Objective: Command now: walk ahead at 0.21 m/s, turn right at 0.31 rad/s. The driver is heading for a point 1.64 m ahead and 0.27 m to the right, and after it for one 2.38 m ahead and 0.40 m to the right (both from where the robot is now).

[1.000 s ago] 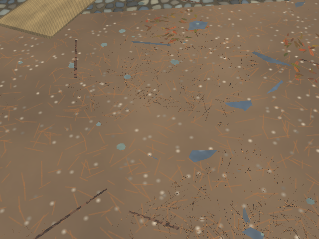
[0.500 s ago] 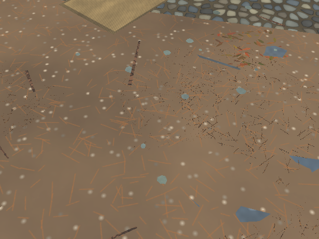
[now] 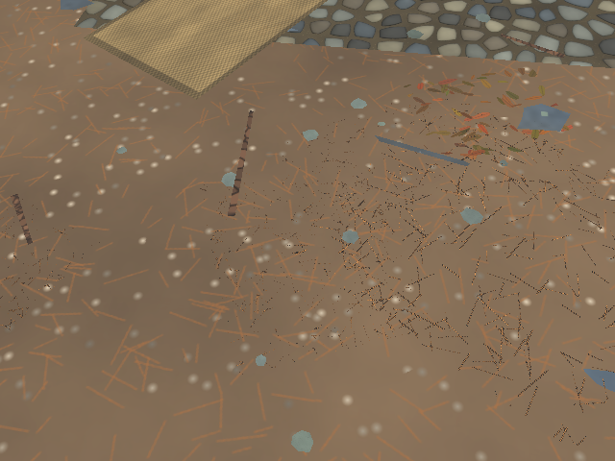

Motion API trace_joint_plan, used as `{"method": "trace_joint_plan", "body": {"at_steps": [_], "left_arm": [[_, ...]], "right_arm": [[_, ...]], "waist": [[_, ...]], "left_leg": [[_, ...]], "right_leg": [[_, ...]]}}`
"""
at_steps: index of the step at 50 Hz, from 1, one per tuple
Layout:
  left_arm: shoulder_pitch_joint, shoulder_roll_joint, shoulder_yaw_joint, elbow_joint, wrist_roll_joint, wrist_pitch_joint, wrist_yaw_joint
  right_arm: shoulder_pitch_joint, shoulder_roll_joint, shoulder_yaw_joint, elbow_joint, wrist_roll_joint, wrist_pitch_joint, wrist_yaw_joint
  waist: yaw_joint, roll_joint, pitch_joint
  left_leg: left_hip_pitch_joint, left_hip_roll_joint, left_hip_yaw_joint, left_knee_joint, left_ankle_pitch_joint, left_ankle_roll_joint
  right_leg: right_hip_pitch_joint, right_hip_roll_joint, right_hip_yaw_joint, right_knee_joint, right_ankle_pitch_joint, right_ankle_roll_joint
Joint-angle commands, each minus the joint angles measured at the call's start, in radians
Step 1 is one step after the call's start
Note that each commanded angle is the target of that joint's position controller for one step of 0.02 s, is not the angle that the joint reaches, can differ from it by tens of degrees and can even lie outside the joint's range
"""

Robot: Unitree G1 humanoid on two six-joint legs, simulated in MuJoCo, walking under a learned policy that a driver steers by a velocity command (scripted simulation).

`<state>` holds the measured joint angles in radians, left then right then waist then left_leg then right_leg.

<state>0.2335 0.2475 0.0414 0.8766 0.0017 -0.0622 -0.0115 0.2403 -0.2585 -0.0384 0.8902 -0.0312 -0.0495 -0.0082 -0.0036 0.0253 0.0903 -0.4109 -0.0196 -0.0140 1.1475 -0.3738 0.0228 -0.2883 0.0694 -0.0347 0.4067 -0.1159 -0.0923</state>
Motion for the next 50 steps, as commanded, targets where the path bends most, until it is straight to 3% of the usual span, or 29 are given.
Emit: {"method": "trace_joint_plan", "body": {"at_steps": [1,5,10,14,16,18,19,20,21,22,23,24,26,30,34,36,37,38,39,40,41,42,45,50], "left_arm": [[0.053,0.146,0.033,-0.029,-0.001,-0.009,0.004],[0.074,0.164,0.042,-0.037,0.006,0.017,0.007],[0.107,0.177,0.057,-0.05,0.012,0.05,0.013],[0.104,0.185,0.07,-0.067,0.021,0.074,0.018],[0.078,0.19,0.074,-0.079,0.021,0.083,0.018],[0.013,0.187,0.075,-0.1,0.006,0.093,0.019],[0.002,0.153,0.065,-0.115,-0.002,0.093,0.022],[0.092,0.056,0.042,-0.121,0.0,0.09,0.024],[0.102,0.127,0.06,-0.121,0.009,0.1,0.034],[0.106,0.166,0.068,-0.102,0.027,0.105,0.037],[0.09,0.166,0.072,-0.083,0.024,0.109,0.032],[0.091,0.156,0.07,-0.076,0.018,0.115,0.027],[0.08,0.14,0.062,-0.069,0.017,0.123,0.016],[0.016,0.107,0.039,-0.068,0.005,0.132,0.014],[-0.022,0.099,0.02,-0.052,-0.003,0.137,0.026],[0.003,0.095,0.014,-0.028,-0.005,0.129,0.033],[0.031,0.086,0.008,-0.009,-0.003,0.12,0.038],[0.029,0.109,0.009,0.0,0.007,0.108,0.043],[0.025,0.158,0.012,-0.003,0.026,0.094,0.049],[-0.05,0.18,0.01,0.002,0.015,0.088,0.043],[-0.085,0.124,-0.006,-0.001,0.012,0.078,0.034],[-0.093,0.105,-0.014,0.006,0.012,0.071,0.031],[-0.036,0.113,-0.019,0.062,0.004,0.062,0.043],[-0.017,0.097,-0.026,0.108,0.003,0.058,0.044]], "right_arm": [[0.122,-0.058,-0.012,-0.033,-0.001,0.025,0.0],[0.033,-0.065,-0.01,-0.069,0.003,0.049,-0.011],[-0.09,-0.077,-0.011,-0.111,0.012,0.066,-0.021],[-0.12,-0.081,-0.007,-0.135,0.025,0.058,-0.033],[-0.093,-0.084,-0.005,-0.139,0.034,0.048,-0.039],[-0.009,-0.085,-0.005,-0.126,0.034,0.033,-0.045],[0.028,-0.122,-0.014,-0.118,0.02,0.024,-0.053],[-0.008,-0.192,-0.021,-0.141,0.005,0.023,-0.061],[-0.033,-0.237,-0.032,-0.151,0.01,0.038,-0.05],[-0.011,-0.187,-0.024,-0.152,0.014,0.041,-0.041],[-0.052,-0.131,-0.008,-0.156,0.02,0.039,-0.035],[-0.093,-0.112,-0.002,-0.165,0.015,0.041,-0.032],[-0.085,-0.114,0.0,-0.162,0.011,0.035,-0.035],[-0.024,-0.117,0.002,-0.125,0.015,0.027,-0.03],[0.0,-0.148,-0.006,-0.095,0.007,0.04,-0.019],[-0.005,-0.157,-0.01,-0.08,0.01,0.05,-0.017],[-0.011,-0.158,-0.01,-0.071,0.015,0.055,-0.018],[0.007,-0.146,-0.008,-0.064,0.016,0.054,-0.018],[0.018,-0.116,0.0,-0.074,0.02,0.048,-0.013],[0.022,-0.064,0.013,-0.072,0.035,0.05,-0.012],[0.013,-0.077,0.014,-0.043,0.024,0.057,-0.018],[0.002,-0.092,0.008,-0.026,0.021,0.059,-0.018],[0.01,-0.103,0.004,0.014,0.018,0.055,-0.008],[0.024,-0.075,0.013,0.088,0.019,0.053,-0.01]], "waist": [[-0.044,-0.077,-0.162],[-0.026,-0.099,-0.166],[0.019,-0.122,-0.137],[0.037,-0.146,-0.116],[0.027,-0.157,-0.12],[-0.027,-0.147,-0.119],[-0.031,-0.083,-0.131],[0.04,0.155,-0.159],[0.032,0.22,-0.143],[0.031,0.113,-0.139],[0.046,0.05,-0.103],[0.062,0.056,-0.09],[0.049,0.124,-0.111],[0.013,0.13,-0.142],[-0.018,0.168,-0.135],[0.001,0.157,-0.129],[0.024,0.133,-0.124],[0.019,0.099,-0.127],[-0.001,0.0,-0.152],[-0.05,-0.141,-0.098],[-0.037,-0.125,-0.083],[-0.03,-0.123,-0.058],[-0.018,-0.136,-0.041],[-0.013,-0.064,-0.019]], "left_leg": [[-0.029,0.028,-0.014,-0.042,0.026,-0.042],[-0.055,0.033,-0.004,-0.161,0.084,-0.069],[-0.079,0.029,-0.029,-0.27,0.103,-0.071],[-0.048,0.001,-0.044,-0.378,0.017,-0.059],[0.014,-0.016,-0.049,-0.478,-0.015,-0.044],[0.17,-0.017,-0.047,-0.732,0.098,-0.027],[0.273,0.076,-0.117,-0.857,0.167,-0.005],[0.365,0.341,-0.357,-0.907,0.374,0.056],[0.301,0.437,-0.494,-0.877,0.612,0.202],[0.278,0.421,-0.459,-0.868,0.659,0.243],[0.244,0.346,-0.344,-0.856,0.642,0.218],[0.236,0.278,-0.249,-0.851,0.629,0.177],[0.274,0.217,-0.162,-0.831,0.724,0.156],[0.343,0.222,-0.142,-0.812,0.725,0.171],[0.314,0.222,-0.165,-0.807,0.597,0.176],[0.298,0.216,-0.174,-0.782,0.582,0.164],[0.268,0.206,-0.166,-0.763,0.568,0.135],[0.206,0.201,-0.172,-0.754,0.504,0.091],[0.133,0.162,-0.134,-0.704,0.391,0.044],[0.17,0.059,-0.043,-0.761,0.186,0.014],[0.264,0.067,-0.042,-0.783,0.167,0.003],[0.284,0.066,-0.052,-0.795,0.21,0.001],[0.314,0.094,-0.066,-0.809,0.3,0.006],[0.294,0.097,-0.067,-0.83,0.275,-0.006]], "right_leg": [[0.134,-0.257,0.22,-0.089,0.831,-0.174],[0.087,-0.228,0.235,-0.095,0.664,-0.16],[0.09,-0.221,0.341,-0.098,0.319,-0.14],[0.115,-0.224,0.43,-0.047,0.293,-0.143],[0.125,-0.22,0.479,-0.012,0.351,-0.129],[0.075,-0.171,0.494,0.039,0.279,-0.064],[0.008,-0.119,0.449,0.113,0.132,-0.01],[-0.085,0.006,0.267,0.318,-0.268,0.047],[-0.197,0.109,0.125,0.482,-0.543,0.067],[-0.181,0.057,0.161,0.621,-0.515,0.074],[-0.17,0.038,0.178,0.666,-0.44,0.081],[-0.162,0.033,0.17,0.676,-0.391,0.096],[-0.155,0.039,0.155,0.681,-0.328,0.122],[-0.102,0.019,0.137,0.493,-0.327,0.146],[0.03,-0.004,0.065,0.241,-0.352,0.122],[0.099,-0.01,0.043,0.073,-0.255,0.102],[0.172,-0.018,0.036,-0.084,-0.118,0.089],[0.258,-0.06,0.098,-0.154,-0.02,0.073],[0.331,-0.184,0.23,-0.16,0.029,0.048],[0.174,-0.265,0.292,-0.126,0.154,-0.011],[0.1,-0.264,0.287,-0.134,0.081,-0.021],[0.076,-0.225,0.264,-0.145,-0.002,0.004],[0.072,-0.168,0.225,-0.165,-0.062,0.039],[0.072,-0.161,0.219,-0.172,-0.114,0.031]]}}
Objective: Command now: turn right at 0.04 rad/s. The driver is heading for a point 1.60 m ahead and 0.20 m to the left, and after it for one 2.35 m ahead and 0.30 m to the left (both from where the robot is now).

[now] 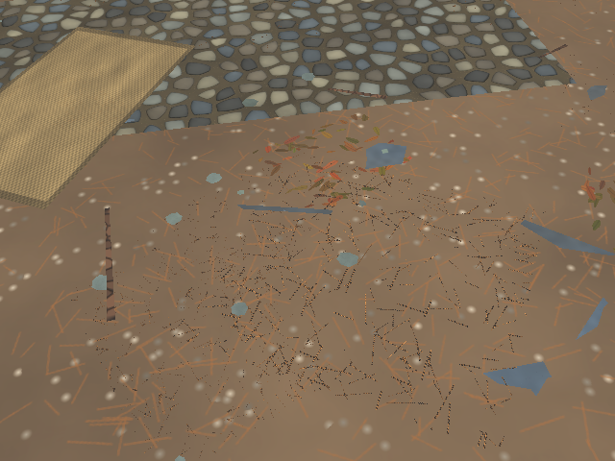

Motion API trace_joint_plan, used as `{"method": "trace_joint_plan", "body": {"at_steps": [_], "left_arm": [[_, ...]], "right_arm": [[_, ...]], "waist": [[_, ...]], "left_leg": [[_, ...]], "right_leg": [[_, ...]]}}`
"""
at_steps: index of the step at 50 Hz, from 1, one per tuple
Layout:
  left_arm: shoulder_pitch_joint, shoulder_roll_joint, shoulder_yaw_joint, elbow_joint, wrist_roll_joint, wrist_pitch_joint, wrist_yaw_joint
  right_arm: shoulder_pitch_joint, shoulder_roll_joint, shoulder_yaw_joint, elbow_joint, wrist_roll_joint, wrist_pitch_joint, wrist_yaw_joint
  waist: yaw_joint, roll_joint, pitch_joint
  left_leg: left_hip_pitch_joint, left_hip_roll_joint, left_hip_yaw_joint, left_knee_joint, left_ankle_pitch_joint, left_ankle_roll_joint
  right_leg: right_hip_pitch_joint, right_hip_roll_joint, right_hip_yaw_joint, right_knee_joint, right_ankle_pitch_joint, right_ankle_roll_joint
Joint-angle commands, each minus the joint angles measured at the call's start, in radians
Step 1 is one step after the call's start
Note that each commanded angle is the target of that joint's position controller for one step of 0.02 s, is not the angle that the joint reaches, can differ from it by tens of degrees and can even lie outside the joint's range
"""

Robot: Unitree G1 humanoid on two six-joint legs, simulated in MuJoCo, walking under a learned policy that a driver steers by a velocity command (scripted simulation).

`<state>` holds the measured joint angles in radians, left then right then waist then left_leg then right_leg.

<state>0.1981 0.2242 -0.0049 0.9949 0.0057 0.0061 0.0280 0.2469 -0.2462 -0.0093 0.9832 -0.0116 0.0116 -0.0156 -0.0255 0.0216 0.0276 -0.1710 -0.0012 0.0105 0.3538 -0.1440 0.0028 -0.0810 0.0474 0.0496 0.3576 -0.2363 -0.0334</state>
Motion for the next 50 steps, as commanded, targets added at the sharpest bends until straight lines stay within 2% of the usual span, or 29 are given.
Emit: {"method": "trace_joint_plan", "body": {"at_steps": [1,7,16,36,37,39,40,41,42,43,44,46,48,49,50], "left_arm": [[0.021,0.12,0.019,-0.002,-0.001,-0.011,0.005],[0.043,0.109,0.013,0.04,-0.001,-0.016,0.006],[0.096,0.078,0.001,0.09,0.0,-0.018,0.01],[0.176,0.025,-0.007,0.137,0.002,-0.021,0.019],[0.186,0.02,-0.007,0.14,0.003,-0.02,0.019],[0.197,0.054,0.009,0.138,0.005,-0.013,0.018],[0.204,0.073,0.019,0.133,0.006,-0.007,0.016],[0.229,0.082,0.027,0.131,0.008,-0.003,0.014],[0.266,0.094,0.035,0.137,0.007,-0.003,0.013],[0.281,0.103,0.043,0.139,0.009,-0.005,0.014],[0.285,0.098,0.047,0.138,0.011,-0.011,0.012],[0.275,0.107,0.057,0.129,0.021,-0.027,0.007],[0.233,0.1,0.061,0.117,0.011,-0.041,0.003],[0.189,0.094,0.061,0.102,0.004,-0.044,0.002],[0.159,0.073,0.056,0.085,0.006,-0.053,-0.001]], "right_arm": [[0.019,-0.085,-0.015,0.006,-0.001,-0.008,-0.003],[0.032,-0.071,-0.008,0.066,0.0,-0.01,-0.007],[0.054,-0.051,0.0,0.123,0.001,-0.009,-0.013],[0.08,-0.005,0.005,0.175,0.003,-0.008,-0.023],[0.087,0.002,0.006,0.178,0.002,-0.007,-0.023],[0.079,-0.009,-0.002,0.168,-0.002,-0.002,-0.02],[0.071,-0.009,-0.006,0.157,-0.007,0.0,-0.016],[0.046,-0.003,-0.007,0.141,-0.014,0.001,-0.01],[0.019,0.022,-0.003,0.12,-0.021,-0.004,-0.004],[0.0,0.04,0.001,0.1,-0.031,-0.013,0.002],[-0.024,0.034,-0.001,0.079,-0.032,-0.025,0.006],[-0.032,0.013,-0.01,0.048,-0.025,-0.05,0.016],[0.022,0.019,-0.017,0.048,-0.01,-0.072,0.023],[0.117,0.031,-0.02,0.078,-0.001,-0.079,0.023],[0.239,0.015,-0.033,0.12,0.001,-0.084,0.018]], "waist": [[0.009,-0.055,0.045],[0.011,-0.027,0.037],[0.013,-0.022,0.035],[0.017,-0.021,0.046],[0.019,-0.024,0.025],[0.025,-0.055,0.049],[0.032,-0.086,0.08],[0.049,-0.107,0.128],[0.067,-0.147,0.163],[0.073,-0.173,0.193],[0.077,-0.168,0.205],[0.065,-0.151,0.19],[0.02,-0.135,0.17],[-0.031,-0.117,0.149],[-0.079,-0.063,0.114]], "left_leg": [[0.055,0.079,-0.092,-0.037,0.043,0.013],[0.055,0.085,-0.094,-0.037,0.044,0.013],[0.047,0.09,-0.096,-0.027,0.047,0.018],[0.031,0.089,-0.095,-0.007,0.07,0.025],[0.038,0.079,-0.09,-0.011,0.002,0.026],[-0.005,0.027,-0.052,0.051,-0.218,0.039],[-0.064,-0.002,-0.03,0.101,-0.335,0.05],[-0.154,-0.022,-0.014,0.159,-0.388,0.054],[-0.233,-0.039,0.02,0.241,-0.368,0.052],[-0.286,-0.022,0.049,0.312,-0.307,0.053],[-0.321,0.007,0.04,0.359,-0.278,0.058],[-0.354,0.032,0.026,0.366,-0.304,0.069],[-0.21,0.017,0.056,0.227,-0.235,0.078],[-0.029,-0.016,0.081,0.124,-0.17,0.08],[0.18,-0.021,0.045,0.064,-0.152,0.081]], "right_leg": [[-0.139,-0.138,0.134,-0.125,0.001,-0.029],[-0.137,-0.13,0.124,-0.118,0.015,-0.033],[-0.13,-0.119,0.105,-0.095,0.061,-0.033],[-0.117,-0.115,0.086,-0.06,0.122,-0.029],[-0.111,-0.108,0.086,-0.074,0.037,-0.032],[-0.141,-0.093,0.106,-0.085,-0.242,-0.061],[-0.163,-0.106,0.146,-0.102,-0.405,-0.087],[-0.167,-0.141,0.209,-0.137,-0.53,-0.117],[-0.147,-0.204,0.298,-0.186,-0.61,-0.153],[-0.132,-0.272,0.373,-0.217,-0.62,-0.19],[-0.125,-0.308,0.409,-0.233,-0.575,-0.213],[-0.077,-0.319,0.393,-0.216,-0.447,-0.225],[-0.121,-0.275,0.302,-0.159,-0.322,-0.195],[-0.215,-0.229,0.234,-0.102,-0.267,-0.167],[-0.331,-0.174,0.164,0.009,-0.19,-0.136]]}}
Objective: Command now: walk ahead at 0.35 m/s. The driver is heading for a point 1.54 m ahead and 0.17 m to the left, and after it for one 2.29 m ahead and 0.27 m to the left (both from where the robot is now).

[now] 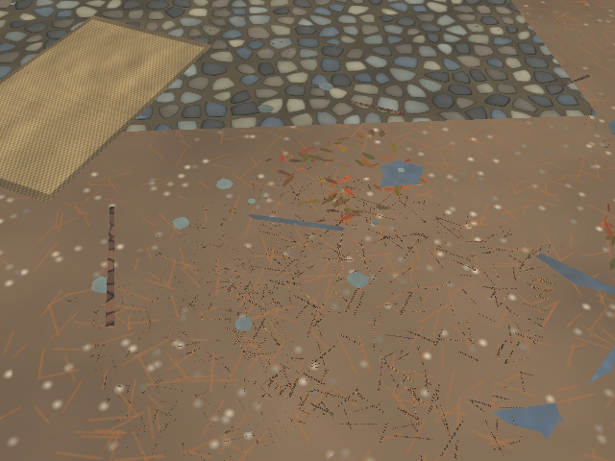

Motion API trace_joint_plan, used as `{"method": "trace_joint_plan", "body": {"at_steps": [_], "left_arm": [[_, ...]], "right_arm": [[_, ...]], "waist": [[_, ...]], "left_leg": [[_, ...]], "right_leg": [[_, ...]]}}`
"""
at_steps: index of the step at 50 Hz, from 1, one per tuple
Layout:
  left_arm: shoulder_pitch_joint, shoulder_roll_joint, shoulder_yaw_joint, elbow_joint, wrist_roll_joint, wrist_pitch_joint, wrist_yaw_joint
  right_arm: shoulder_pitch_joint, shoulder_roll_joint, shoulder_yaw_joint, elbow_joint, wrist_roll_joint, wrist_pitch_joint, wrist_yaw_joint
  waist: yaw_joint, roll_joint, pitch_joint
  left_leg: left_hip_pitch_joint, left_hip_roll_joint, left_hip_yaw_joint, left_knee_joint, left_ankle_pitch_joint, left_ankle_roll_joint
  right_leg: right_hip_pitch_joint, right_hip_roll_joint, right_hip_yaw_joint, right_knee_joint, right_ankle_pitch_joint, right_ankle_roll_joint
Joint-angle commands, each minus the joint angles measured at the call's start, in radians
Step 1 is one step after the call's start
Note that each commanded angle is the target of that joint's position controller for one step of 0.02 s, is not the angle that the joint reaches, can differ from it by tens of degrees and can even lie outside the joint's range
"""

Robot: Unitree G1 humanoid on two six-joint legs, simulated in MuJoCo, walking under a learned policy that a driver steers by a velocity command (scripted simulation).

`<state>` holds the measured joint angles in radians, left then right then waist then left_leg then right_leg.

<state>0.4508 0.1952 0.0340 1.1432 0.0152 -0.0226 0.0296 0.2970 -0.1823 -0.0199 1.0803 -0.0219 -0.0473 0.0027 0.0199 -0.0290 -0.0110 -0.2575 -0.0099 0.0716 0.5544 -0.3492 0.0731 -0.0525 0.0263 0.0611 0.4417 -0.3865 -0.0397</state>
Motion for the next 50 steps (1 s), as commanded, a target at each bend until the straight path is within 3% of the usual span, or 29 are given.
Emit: {"method": "trace_joint_plan", "body": {"at_steps": [1,2,3,4,5,7,10,15,18,20,21,22,23,24,25,26,27,28,30,32,35,40,45,48,50], "left_arm": [[-0.132,0.038,-0.002,-0.097,-0.008,-0.039,-0.012],[-0.131,0.034,-0.001,-0.133,0.008,-0.046,-0.021],[-0.157,0.088,0.011,-0.133,0.033,-0.044,-0.027],[-0.168,0.057,0.006,-0.13,0.029,-0.049,-0.037],[-0.162,0.037,0.002,-0.124,0.018,-0.056,-0.046],[-0.161,0.047,0.01,-0.122,0.022,-0.049,-0.056],[-0.205,0.046,0.016,-0.143,0.019,-0.03,-0.059],[-0.447,0.018,-0.001,-0.241,0.007,-0.021,-0.06],[-0.503,0.024,-0.006,-0.271,0.0,-0.022,-0.056],[-0.445,0.054,0.005,-0.265,-0.001,-0.026,-0.046],[-0.365,0.075,0.016,-0.243,-0.001,-0.031,-0.039],[-0.23,0.098,0.031,-0.2,-0.002,-0.039,-0.032],[-0.081,0.118,0.046,-0.151,0.004,-0.046,-0.024],[0.063,0.196,0.069,-0.124,0.03,-0.05,-0.016],[0.054,0.253,0.081,-0.134,0.042,-0.045,-0.025],[-0.047,0.209,0.076,-0.142,-0.001,-0.038,-0.035],[-0.157,0.147,0.058,-0.163,-0.011,-0.042,-0.037],[-0.199,0.092,0.044,-0.164,-0.005,-0.053,-0.041],[-0.178,0.033,0.022,-0.135,-0.001,-0.072,-0.031],[-0.118,0.047,0.019,-0.11,-0.002,-0.088,-0.025],[-0.058,0.087,0.021,-0.098,-0.003,-0.094,-0.024],[0.039,0.076,0.008,-0.087,-0.006,-0.09,-0.024],[0.12,0.085,0.005,-0.059,0.005,-0.086,-0.012],[0.085,0.106,0.011,-0.059,0.012,-0.084,-0.003],[0.055,0.125,0.016,-0.062,0.013,-0.08,-0.003]], "right_arm": [[0.322,-0.136,-0.047,0.046,-0.002,-0.034,-0.012],[0.437,-0.223,-0.071,0.083,0.01,-0.022,-0.009],[0.34,-0.156,-0.055,0.062,0.005,-0.013,-0.01],[0.239,-0.125,-0.045,0.02,0.001,-0.017,-0.005],[0.176,-0.111,-0.04,-0.004,0.0,-0.025,-0.004],[0.162,-0.075,-0.024,-0.006,0.004,-0.042,-0.009],[0.252,-0.066,-0.013,0.031,0.009,-0.054,-0.015],[0.277,-0.062,0.003,0.036,0.005,-0.056,-0.021],[0.288,-0.084,0.001,0.043,0.004,-0.061,-0.027],[0.26,-0.105,-0.004,0.041,0.004,-0.066,-0.029],[0.244,-0.117,-0.008,0.038,0.003,-0.066,-0.032],[0.226,-0.128,-0.013,0.034,0.001,-0.062,-0.032],[0.205,-0.135,-0.015,0.028,0.007,-0.057,-0.03],[0.221,-0.094,-0.006,0.004,0.011,-0.055,-0.022],[0.348,0.02,0.006,-0.005,0.037,-0.048,-0.007],[0.238,-0.086,-0.019,-0.02,0.014,-0.042,-0.008],[0.131,-0.099,-0.026,-0.062,0.007,-0.046,-0.003],[0.091,-0.087,-0.027,-0.07,0.004,-0.049,-0.001],[0.123,-0.044,-0.025,-0.059,-0.015,-0.028,0.006],[0.119,-0.023,-0.026,-0.065,-0.018,-0.008,0.013],[-0.012,-0.044,-0.03,-0.117,-0.019,0.009,0.021],[-0.237,-0.039,-0.021,-0.195,-0.001,0.006,0.028],[-0.363,-0.045,-0.015,-0.242,0.004,-0.003,0.025],[-0.313,-0.068,-0.025,-0.241,0.002,-0.016,0.017],[-0.092,-0.105,-0.048,-0.171,-0.001,-0.028,0.001]], "waist": [[-0.181,0.204,0.101],[-0.178,0.347,0.068],[-0.114,0.169,0.142],[-0.076,0.085,0.184],[-0.046,0.061,0.18],[-0.022,0.072,0.15],[-0.022,0.1,0.118],[-0.054,0.119,0.166],[-0.056,0.139,0.167],[-0.013,0.142,0.125],[0.026,0.144,0.079],[0.081,0.14,0.008],[0.148,0.122,-0.06],[0.179,0.023,-0.161],[0.084,-0.173,-0.247],[0.077,-0.023,-0.162],[0.041,-0.008,-0.007],[0.013,0.043,0.058],[-0.047,0.03,0.073],[-0.063,0.013,0.074],[-0.051,-0.002,0.108],[0.008,-0.02,0.124],[0.046,-0.039,0.125],[-0.003,-0.052,0.096],[-0.097,-0.05,-0.015]], "left_leg": [[0.42,0.19,-0.336,-0.314,-0.143,0.051],[0.478,0.373,-0.681,-0.425,-0.273,0.132],[0.376,0.38,-0.66,-0.412,-0.302,0.14],[0.291,0.346,-0.572,-0.418,-0.238,0.13],[0.252,0.303,-0.478,-0.433,-0.124,0.116],[0.252,0.239,-0.334,-0.439,0.104,0.092],[0.311,0.207,-0.211,-0.395,0.47,0.085],[0.252,0.168,-0.121,-0.406,0.664,0.082],[0.258,0.185,-0.1,-0.396,0.788,0.082],[0.299,0.204,-0.081,-0.308,1.017,0.073],[0.323,0.208,-0.073,-0.211,1.126,0.067],[0.333,0.206,-0.067,-0.059,1.158,0.062],[0.258,0.181,-0.049,0.137,1.041,0.052],[0.075,0.127,-0.018,0.436,0.672,0.046],[-0.27,-0.075,-0.03,0.825,-0.186,0.016],[-0.365,-0.019,-0.138,0.864,-0.105,0.04],[-0.394,0.031,-0.129,0.811,0.003,0.046],[-0.35,0.062,-0.127,0.752,0.059,0.045],[-0.236,0.095,-0.124,0.661,0.08,0.023],[-0.228,0.1,-0.102,0.606,0.085,0.003],[-0.337,0.122,-0.065,0.503,0.174,-0.024],[-0.377,0.098,-0.002,0.226,0.338,-0.048],[-0.382,0.053,0.03,0.061,0.339,-0.016],[-0.276,0.009,0.04,0.0,0.228,0.033],[-0.03,-0.047,0.054,-0.072,0.202,0.075]], "right_leg": [[-0.497,-0.027,-0.011,0.24,0.017,-0.078],[-0.655,0.051,-0.105,0.505,-0.149,-0.054],[-0.688,-0.024,-0.048,0.653,-0.112,-0.067],[-0.684,-0.063,-0.028,0.686,-0.008,-0.07],[-0.652,-0.088,-0.026,0.675,0.073,-0.063],[-0.618,-0.104,-0.053,0.642,0.145,-0.041],[-0.656,-0.086,-0.108,0.622,0.181,-0.019],[-0.627,-0.048,-0.182,0.355,0.273,-0.005],[-0.511,-0.014,-0.215,0.198,0.305,-0.037],[-0.402,0.018,-0.216,0.161,0.285,-0.078],[-0.321,0.04,-0.212,0.154,0.259,-0.098],[-0.2,0.057,-0.199,0.124,0.249,-0.119],[-0.014,0.034,-0.174,0.05,0.277,-0.14],[0.198,-0.18,0.068,0.022,0.093,-0.184],[0.391,-0.456,0.614,-0.111,0.03,-0.351],[0.278,-0.401,0.638,-0.209,-0.155,-0.327],[0.117,-0.374,0.475,-0.245,-0.147,-0.287],[-0.005,-0.332,0.372,-0.278,-0.01,-0.256],[-0.132,-0.255,0.204,-0.296,0.193,-0.201],[-0.149,-0.232,0.13,-0.303,0.324,-0.194],[-0.126,-0.209,0.063,-0.335,0.38,-0.183],[-0.043,-0.168,-0.017,-0.325,0.584,-0.134],[0.134,-0.207,-0.027,-0.273,0.731,-0.14],[0.198,-0.234,-0.046,-0.16,0.991,-0.137],[0.19,-0.217,-0.068,0.087,1.137,-0.115]]}}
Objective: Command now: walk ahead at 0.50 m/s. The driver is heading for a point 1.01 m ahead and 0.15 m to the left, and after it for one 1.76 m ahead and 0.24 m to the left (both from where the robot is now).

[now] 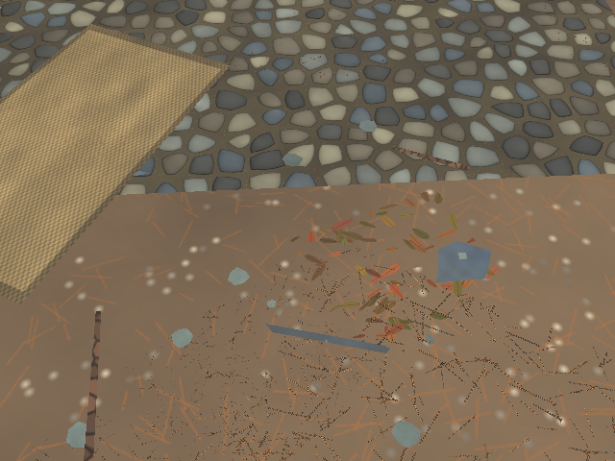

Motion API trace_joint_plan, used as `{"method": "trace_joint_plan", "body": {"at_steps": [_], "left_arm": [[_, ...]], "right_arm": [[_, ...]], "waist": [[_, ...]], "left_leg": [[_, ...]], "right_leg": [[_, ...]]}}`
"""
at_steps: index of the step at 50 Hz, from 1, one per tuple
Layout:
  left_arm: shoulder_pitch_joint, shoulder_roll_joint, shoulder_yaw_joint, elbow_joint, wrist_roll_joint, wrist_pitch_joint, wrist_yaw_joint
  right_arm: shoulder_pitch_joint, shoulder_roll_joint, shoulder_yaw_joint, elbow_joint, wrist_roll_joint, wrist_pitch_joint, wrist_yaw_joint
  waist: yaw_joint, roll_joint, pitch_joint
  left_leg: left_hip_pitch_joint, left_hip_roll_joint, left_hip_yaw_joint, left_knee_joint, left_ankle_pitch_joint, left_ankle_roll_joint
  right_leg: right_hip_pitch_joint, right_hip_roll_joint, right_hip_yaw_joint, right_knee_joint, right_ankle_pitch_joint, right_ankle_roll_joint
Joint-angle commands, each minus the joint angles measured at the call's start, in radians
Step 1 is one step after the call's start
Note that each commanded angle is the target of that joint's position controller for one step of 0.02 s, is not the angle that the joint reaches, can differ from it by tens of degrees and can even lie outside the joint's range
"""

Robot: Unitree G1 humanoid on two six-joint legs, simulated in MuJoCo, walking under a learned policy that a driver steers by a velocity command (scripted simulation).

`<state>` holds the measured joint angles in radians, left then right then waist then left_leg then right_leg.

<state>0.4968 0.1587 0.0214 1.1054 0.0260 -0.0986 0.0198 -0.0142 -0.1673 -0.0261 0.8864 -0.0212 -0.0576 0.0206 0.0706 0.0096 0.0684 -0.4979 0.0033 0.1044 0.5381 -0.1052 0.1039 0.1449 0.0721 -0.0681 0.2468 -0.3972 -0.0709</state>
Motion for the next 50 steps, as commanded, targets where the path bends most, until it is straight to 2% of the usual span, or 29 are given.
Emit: {"method": "trace_joint_plan", "body": {"at_steps": [1,2,3,4,5,6,7,8,10,12,13,15,18,23,25,26,27,28,29,30,31,32,33,35,36,38,41,45,50], "left_arm": [[-0.01,0.155,0.026,-0.036,-0.009,-0.003,0.004],[0.03,0.081,0.008,-0.074,-0.042,-0.004,-0.007],[0.086,0.098,0.024,-0.064,-0.045,-0.001,-0.013],[-0.002,0.138,0.037,-0.082,-0.022,0.005,-0.01],[-0.081,0.123,0.035,-0.105,-0.014,0.0,-0.014],[-0.108,0.101,0.035,-0.109,-0.012,0.002,-0.017],[-0.108,0.091,0.037,-0.114,0.004,0.014,-0.022],[-0.084,0.067,0.034,-0.104,0.012,0.028,-0.028],[-0.098,0.06,0.035,-0.114,0.015,0.044,-0.038],[-0.179,0.069,0.037,-0.146,0.015,0.055,-0.043],[-0.23,0.076,0.037,-0.165,0.014,0.057,-0.045],[-0.327,0.081,0.035,-0.2,0.007,0.058,-0.047],[-0.44,0.066,0.024,-0.238,-0.002,0.054,-0.049],[-0.552,0.079,0.021,-0.284,-0.005,0.044,-0.046],[-0.541,0.093,0.028,-0.291,-0.004,0.035,-0.043],[-0.488,0.104,0.034,-0.28,-0.005,0.028,-0.038],[-0.38,0.121,0.044,-0.246,-0.004,0.02,-0.031],[-0.206,0.147,0.059,-0.191,0.005,0.008,-0.021],[-0.03,0.234,0.083,-0.162,0.034,-0.002,-0.008],[-0.01,0.314,0.103,-0.161,0.039,0.005,-0.016],[-0.094,0.243,0.091,-0.181,0.008,0.02,-0.022],[-0.205,0.178,0.07,-0.198,0.001,0.018,-0.025],[-0.254,0.133,0.058,-0.201,0.002,0.011,-0.027],[-0.254,0.092,0.045,-0.182,-0.005,-0.002,-0.015],[-0.227,0.088,0.043,-0.171,-0.008,-0.01,-0.012],[-0.187,0.108,0.048,-0.157,-0.015,-0.025,-0.008],[-0.139,0.119,0.049,-0.147,-0.011,-0.029,-0.005],[-0.098,0.118,0.044,-0.135,-0.009,-0.028,0.0],[-0.019,0.153,0.05,-0.109,-0.007,-0.013,0.014]], "right_arm": [[0.388,-0.156,-0.059,0.073,-0.018,-0.028,-0.026],[0.53,-0.257,-0.087,0.092,-0.043,-0.029,-0.035],[0.499,-0.265,-0.093,0.093,-0.018,-0.012,-0.018],[0.38,-0.224,-0.083,0.077,0.007,-0.008,-0.011],[0.301,-0.156,-0.065,0.064,0.011,-0.013,-0.007],[0.265,-0.11,-0.051,0.066,0.006,-0.021,-0.008],[0.274,-0.077,-0.039,0.083,0.007,-0.029,-0.013],[0.29,-0.063,-0.033,0.097,0.006,-0.036,-0.018],[0.35,-0.09,-0.035,0.121,0.007,-0.051,-0.021],[0.385,-0.121,-0.039,0.13,0.008,-0.055,-0.022],[0.403,-0.122,-0.038,0.133,0.009,-0.054,-0.021],[0.44,-0.116,-0.032,0.138,0.009,-0.052,-0.02],[0.493,-0.116,-0.027,0.149,0.009,-0.052,-0.022],[0.563,-0.128,-0.028,0.176,-0.001,-0.047,-0.034],[0.552,-0.136,-0.031,0.179,-0.006,-0.044,-0.041],[0.532,-0.146,-0.033,0.176,-0.007,-0.043,-0.043],[0.513,-0.158,-0.036,0.173,-0.007,-0.04,-0.042],[0.487,-0.157,-0.035,0.165,0.001,-0.037,-0.039],[0.482,-0.12,-0.023,0.128,0.015,-0.04,-0.033],[0.628,-0.017,-0.007,0.124,0.058,-0.032,-0.03],[0.55,-0.134,-0.037,0.136,0.025,-0.021,-0.036],[0.463,-0.126,-0.042,0.108,0.019,-0.022,-0.031],[0.428,-0.099,-0.039,0.101,0.017,-0.021,-0.027],[0.433,-0.074,-0.043,0.1,-0.007,0.005,-0.013],[0.433,-0.062,-0.045,0.097,-0.009,0.017,-0.007],[0.396,-0.051,-0.047,0.076,-0.011,0.034,0.002],[0.288,-0.054,-0.047,0.032,-0.01,0.046,0.013],[0.139,-0.049,-0.035,-0.026,-0.006,0.042,0.026],[0.009,-0.055,-0.025,-0.089,-0.013,0.039,0.036]], "waist": [[-0.218,-0.069,-0.18],[-0.228,0.089,-0.318],[-0.182,0.177,-0.386],[-0.137,0.06,-0.232],[-0.12,0.013,-0.11],[-0.087,-0.009,-0.041],[-0.06,0.01,-0.018],[-0.041,0.021,-0.019],[-0.03,0.031,-0.02],[-0.034,0.036,0.001],[-0.044,0.038,0.013],[-0.067,0.043,0.029],[-0.098,0.053,0.033],[-0.128,0.065,0.044],[-0.108,0.064,0.039],[-0.077,0.069,0.015],[-0.031,0.069,-0.038],[0.044,0.036,-0.13],[0.095,-0.056,-0.267],[0.026,-0.274,-0.388],[0.015,-0.076,-0.306],[-0.021,-0.051,-0.156],[-0.042,-0.032,-0.081],[-0.084,-0.072,-0.036],[-0.091,-0.076,-0.038],[-0.102,-0.072,-0.027],[-0.093,-0.074,-0.002],[-0.07,-0.073,0.033],[-0.037,-0.077,0.046]], "left_leg": [[0.456,0.006,-0.044,-0.087,-0.005,0.078],[0.75,0.284,-0.41,-0.108,-0.108,0.169],[0.827,0.423,-0.787,-0.238,-0.101,0.264],[0.693,0.378,-0.662,-0.266,-0.178,0.231],[0.543,0.341,-0.538,-0.31,-0.159,0.202],[0.432,0.291,-0.443,-0.348,-0.103,0.159],[0.364,0.25,-0.372,-0.366,-0.037,0.128],[0.329,0.223,-0.318,-0.378,0.006,0.111],[0.321,0.205,-0.266,-0.387,0.115,0.112],[0.33,0.192,-0.227,-0.412,0.136,0.112],[0.342,0.185,-0.214,-0.421,0.15,0.109],[0.371,0.168,-0.187,-0.428,0.201,0.099],[0.417,0.155,-0.15,-0.42,0.283,0.081],[0.58,0.203,-0.145,-0.37,0.389,0.091],[0.615,0.222,-0.148,-0.307,0.519,0.084],[0.613,0.22,-0.147,-0.24,0.648,0.073],[0.603,0.206,-0.145,-0.123,0.742,0.062],[0.519,0.163,-0.117,0.067,0.679,0.043],[0.306,0.105,-0.088,0.355,0.334,0.026],[-0.031,-0.072,-0.046,0.699,-0.424,-0.01],[-0.092,-0.011,-0.161,0.761,-0.371,0.006],[-0.106,0.027,-0.166,0.731,-0.273,0.007],[-0.081,0.061,-0.162,0.689,-0.213,0.004],[-0.021,0.09,-0.152,0.639,-0.173,-0.01],[-0.011,0.09,-0.146,0.633,-0.161,-0.014],[-0.061,0.097,-0.133,0.619,-0.117,-0.023],[-0.163,0.111,-0.113,0.562,-0.014,-0.035],[-0.17,0.093,-0.06,0.336,0.103,-0.044],[-0.13,0.054,0.032,0.139,0.066,-0.001]], "right_leg": [[-0.154,-0.233,0.04,0.49,0.975,-0.069],[-0.459,-0.124,-0.021,0.848,0.523,-0.031],[-0.675,0.017,0.053,1.104,-0.109,-0.022],[-0.756,-0.061,0.125,1.129,-0.03,-0.035],[-0.766,-0.097,0.123,1.082,0.045,-0.034],[-0.733,-0.131,0.117,1.012,0.088,-0.032],[-0.689,-0.151,0.117,0.955,0.108,-0.022],[-0.648,-0.157,0.11,0.925,0.119,-0.012],[-0.656,-0.159,0.087,0.888,0.141,0.005],[-0.723,-0.175,0.067,0.829,0.202,0.023],[-0.759,-0.182,0.057,0.788,0.239,0.032],[-0.8,-0.185,0.038,0.682,0.307,0.045],[-0.779,-0.162,0.005,0.512,0.382,0.049],[-0.781,-0.128,-0.014,0.364,0.359,0.012],[-0.725,-0.106,-0.015,0.322,0.288,-0.016],[-0.643,-0.08,-0.019,0.297,0.247,-0.031],[-0.515,-0.049,-0.026,0.262,0.228,-0.046],[-0.286,-0.055,-0.016,0.199,0.287,-0.069],[-0.011,-0.275,0.212,0.189,0.221,-0.115],[0.219,-0.549,0.658,0.082,0.174,-0.241],[0.097,-0.494,0.649,0.033,0.062,-0.201],[-0.063,-0.458,0.49,-0.006,0.059,-0.163],[-0.177,-0.416,0.378,-0.049,0.137,-0.131],[-0.289,-0.35,0.215,-0.083,0.242,-0.078],[-0.302,-0.344,0.177,-0.089,0.291,-0.072],[-0.291,-0.336,0.104,-0.1,0.38,-0.066],[-0.265,-0.323,0.016,-0.112,0.441,-0.057],[-0.237,-0.296,-0.087,-0.105,0.55,-0.041],[-0.093,-0.338,-0.161,-0.054,0.73,-0.04]]}}
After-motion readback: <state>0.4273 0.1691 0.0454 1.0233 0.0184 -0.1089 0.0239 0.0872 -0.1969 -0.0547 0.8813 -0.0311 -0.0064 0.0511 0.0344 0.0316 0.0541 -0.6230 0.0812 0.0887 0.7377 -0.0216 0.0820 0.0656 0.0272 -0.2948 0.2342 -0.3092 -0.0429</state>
